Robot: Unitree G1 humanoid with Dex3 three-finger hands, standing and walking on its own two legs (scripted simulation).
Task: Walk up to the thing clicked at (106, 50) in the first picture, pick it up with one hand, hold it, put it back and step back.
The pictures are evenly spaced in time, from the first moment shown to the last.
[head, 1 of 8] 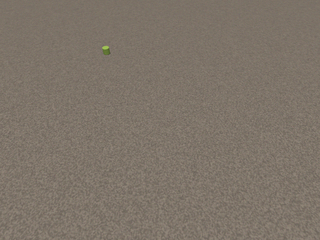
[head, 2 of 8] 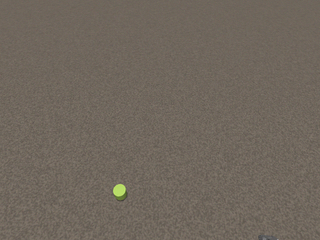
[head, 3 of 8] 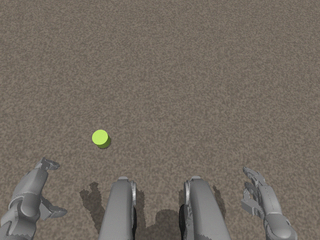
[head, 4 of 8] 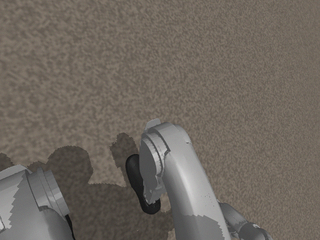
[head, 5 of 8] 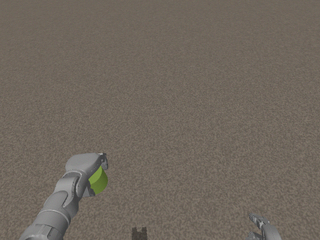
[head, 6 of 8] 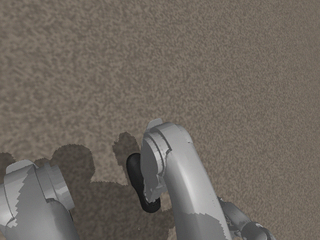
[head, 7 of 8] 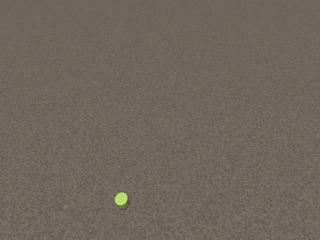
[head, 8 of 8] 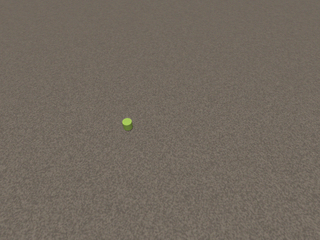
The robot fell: no
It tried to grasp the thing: yes
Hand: left
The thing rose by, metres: 0.68
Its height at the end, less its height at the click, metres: +0.00
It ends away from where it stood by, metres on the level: 0.02
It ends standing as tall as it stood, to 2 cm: yes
